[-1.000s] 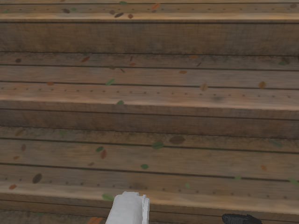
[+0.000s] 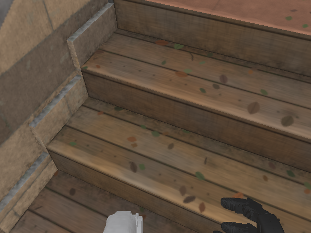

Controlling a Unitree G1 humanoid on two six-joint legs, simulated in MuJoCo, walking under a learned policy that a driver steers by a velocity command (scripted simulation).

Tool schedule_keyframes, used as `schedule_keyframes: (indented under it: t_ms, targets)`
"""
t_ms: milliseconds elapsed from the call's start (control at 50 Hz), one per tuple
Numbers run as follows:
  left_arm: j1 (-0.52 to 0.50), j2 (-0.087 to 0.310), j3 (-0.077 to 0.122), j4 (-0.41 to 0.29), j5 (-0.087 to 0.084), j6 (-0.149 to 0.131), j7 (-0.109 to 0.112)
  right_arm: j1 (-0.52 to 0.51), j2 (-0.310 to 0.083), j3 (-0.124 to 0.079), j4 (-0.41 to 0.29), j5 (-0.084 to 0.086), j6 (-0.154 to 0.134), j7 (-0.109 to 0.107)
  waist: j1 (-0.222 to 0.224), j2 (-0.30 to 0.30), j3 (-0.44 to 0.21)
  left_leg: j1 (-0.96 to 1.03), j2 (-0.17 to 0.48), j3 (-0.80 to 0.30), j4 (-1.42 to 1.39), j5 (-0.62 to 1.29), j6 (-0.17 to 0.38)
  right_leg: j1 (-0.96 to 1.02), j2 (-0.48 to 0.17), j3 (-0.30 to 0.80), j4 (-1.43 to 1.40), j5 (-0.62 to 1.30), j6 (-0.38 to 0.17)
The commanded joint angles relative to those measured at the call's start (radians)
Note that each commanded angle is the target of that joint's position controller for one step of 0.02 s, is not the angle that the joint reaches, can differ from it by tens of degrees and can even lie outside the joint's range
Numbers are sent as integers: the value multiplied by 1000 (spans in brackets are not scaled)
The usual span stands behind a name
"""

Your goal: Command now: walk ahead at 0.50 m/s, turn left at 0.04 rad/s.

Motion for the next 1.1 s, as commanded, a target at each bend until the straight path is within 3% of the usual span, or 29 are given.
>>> schedule_keyframes:
  t_ms: [20, 80, 120, 140, 160, 200, 220, 240, 260, 280, 320, 340, 400, 460, 520, 620, 640, 680, 700, 740, 760, 780, 800, 820, 880, 900, 1000, 1080, 1100]
  targets:
    - [115, 109, 24, -19, 6, -20, 15, -199, -2, 1, -119, -2, -2, -6, 19, -80, 90, -422, 44, 17, 209, -189, 19, 291, -298, 325, -239, 153, -142]
    - [206, 58, 4, 40, -13, 9, 45, -436, 28, 46, -253, 18, 0, 21, 74, -113, 134, -340, 81, 111, -74, -269, -5, 245, -254, 295, -397, 180, -115]
    - [159, 60, 3, 14, -52, 37, 54, -416, 44, 62, -273, 23, 5, 63, 65, -61, 59, 239, 71, 191, -577, -97, 7, 39, -229, 192, -569, 503, -133]
    - [95, 77, -3, -24, -52, 36, 52, -329, 36, 51, -220, 45, 4, 67, 35, -28, -33, 565, -23, 277, -738, -8, 8, -39, -199, 155, -511, 905, -131]
    - [85, 193, 27, -54, -34, 21, 31, -152, -16, 11, -159, 38, 9, 55, -32, -171, -193, 781, -111, 278, -718, -86, 15, 50, -252, 132, -325, 1536, -133]
    - [-48, 353, 80, -105, -67, -31, -21, 261, -171, -62, -63, 32, 27, 17, -265, -276, -425, 1046, -105, 128, -955, -39, 47, 200, -278, 142, 133, 1840, -82]
    - [-10, 255, 62, -142, -90, -61, -47, 357, -259, -94, -26, -19, -7, 3, -251, -160, -523, 1342, 144, -285, -1104, -109, 138, -131, -187, 191, 492, 1378, -35]
    - [-59, 168, 58, -197, -92, -61, -72, 404, -355, -128, -8, -25, 0, -9, -284, 187, -593, 1424, 398, -806, -1486, 230, 261, -360, 74, 206, 1025, 223, 0]
    - [-49, 145, 70, -214, -37, -44, -59, 289, -336, -126, 3, -2, 1, 0, -197, 103, -577, 1300, 388, -845, -1533, 170, 260, -432, 49, 359, 1384, 154, 15]
    - [-98, 91, 62, -261, -35, -24, -35, 167, -272, -117, 54, 10, -13, 7, -91, -22, -396, 1119, 385, -667, -1533, -1, 226, -498, -23, 272, 1428, 221, 25]
    - [-189, 10, 37, -323, 16, 17, -2, 127, -114, -76, 164, 33, -52, 9, -21, -113, -46, 845, 309, -417, -1477, -1, 150, -627, -73, 219, 1466, 210, 2]
    - [-161, -19, 17, -323, 21, 33, -1, 136, -51, -58, 213, 17, -57, 5, 27, -91, 3, 779, 285, -307, -1517, 94, 113, -650, -76, 238, 1506, 203, -12]
    - [-160, -35, 6, -341, -16, 81, 5, 193, -85, -63, 296, 8, -90, 10, 61, -7, 52, 835, 269, -50, -1566, 367, 43, -777, -55, 262, 1417, 137, -11]
    - [-282, -17, 17, -369, -5, 113, 38, 261, -172, -68, 313, -9, -108, 24, 26, 2, 18, 917, 309, 58, -1617, 601, 51, -883, 1, 172, 1602, 114, 9]
    - [-452, -27, 10, -452, 14, 128, 60, 329, -233, -83, 335, -7, -116, 24, -3, 5, 47, 1063, 306, 94, -1677, 342, 38, -1118, -10, 184, 1752, 34, -7]
    - [-658, -3, -8, -591, 13, 167, 41, 412, -254, -90, 349, -12, -79, -11, -37, 79, 71, 1190, 252, 188, -1757, 212, 11, -1174, -84, 94, 1459, -16, 20]
    - [-626, -11, -22, -607, -5, 177, 25, 392, -315, -101, 327, 4, -69, -28, -10, 131, 33, 1222, 245, 241, -1820, 316, 23, -1072, -144, 43, 1244, -115, 11]
    - [-638, -53, -40, -616, -18, 196, -4, 399, -340, -105, 304, 9, -54, -48, -41, 118, -6, 1234, 250, 273, -1854, 425, 39, -820, -144, -17, 987, -194, -20]
    - [-512, -60, -37, -554, -32, 202, -3, 326, -362, -107, 267, 16, -49, -47, -7, 123, -60, 1216, 257, 359, -1740, 785, 24, -635, -107, -79, 937, -271, -31]
    - [-317, 21, -12, -493, -33, 186, 14, 292, -430, -116, 239, 68, -46, -14, 48, 155, -203, 1258, 279, 331, -1432, 1522, 7, -328, 29, -117, 751, -210, -70]
    - [-214, 97, 15, -489, -25, 164, 15, 312, -436, -115, 229, 67, -42, 9, 98, 181, -301, 1203, 247, 310, -1162, 1445, -38, -149, 58, 42, 568, -147, -92]
    - [-164, 243, 66, -477, -18, 164, 24, 206, -372, -109, 118, 70, -42, 36, 156, -138, -272, 766, 91, 290, -725, 740, -142, -24, -156, 575, 230, -229, -204]
    - [-345, 341, 113, -533, -18, 190, 29, 171, -270, -96, 24, 42, -29, 53, 56, -277, -343, 612, -70, 41, -328, -23, -171, -70, -244, 1066, -112, -196, -255]
    - [-475, 302, 97, -562, 10, 192, 31, 223, -150, -70, -1, 11, -12, 44, -36, -188, -320, 551, -33, -112, -124, 50, -152, -161, -289, 992, -119, -232, -205]
    - [-504, 88, 29, -458, -7, 170, 31, 238, -139, -60, -8, -35, 20, -11, -125, -105, 1, 470, 18, -81, -188, 219, -118, -495, -126, 546, 160, -250, -99]
    - [-512, 68, 20, -445, -1, 158, 23, 268, -137, -56, 9, -37, 25, -22, -135, -113, 0, 458, 0, -72, -128, 230, -109, -509, -109, 485, 177, -185, -94]
    - [-342, 141, 30, -353, -14, 130, 36, 141, -98, -25, -52, -19, 43, -41, -70, -78, -13, 271, 5, -84, -122, 196, -136, -335, -100, 519, 130, -30, -105]
    - [-331, 153, 32, -424, -21, 132, 59, 106, -183, -48, -33, -7, 78, -52, -22, -61, -90, 268, 23, -36, -262, 146, -186, -123, -174, 575, 63, 291, -80]
    - [-345, 150, 32, -422, -9, 127, 61, 131, -164, -50, -13, -2, 77, -50, -30, -91, -123, 311, 9, -21, -199, 175, -175, -124, -183, 550, 77, 406, -85]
